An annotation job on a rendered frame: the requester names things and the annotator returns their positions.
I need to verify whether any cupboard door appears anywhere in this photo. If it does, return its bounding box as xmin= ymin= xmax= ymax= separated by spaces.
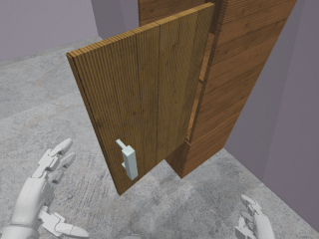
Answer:
xmin=66 ymin=2 xmax=215 ymax=196

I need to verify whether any handle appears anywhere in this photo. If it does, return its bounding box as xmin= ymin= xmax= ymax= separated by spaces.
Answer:
xmin=116 ymin=139 xmax=139 ymax=180

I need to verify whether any robot right hand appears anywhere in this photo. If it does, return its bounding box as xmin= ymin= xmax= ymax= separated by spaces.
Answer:
xmin=235 ymin=194 xmax=276 ymax=239

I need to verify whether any robot left forearm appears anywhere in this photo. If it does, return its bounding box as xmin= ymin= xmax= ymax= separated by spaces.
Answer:
xmin=0 ymin=224 xmax=40 ymax=239

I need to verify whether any robot left hand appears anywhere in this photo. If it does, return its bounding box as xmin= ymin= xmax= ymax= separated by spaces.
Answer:
xmin=10 ymin=138 xmax=90 ymax=239

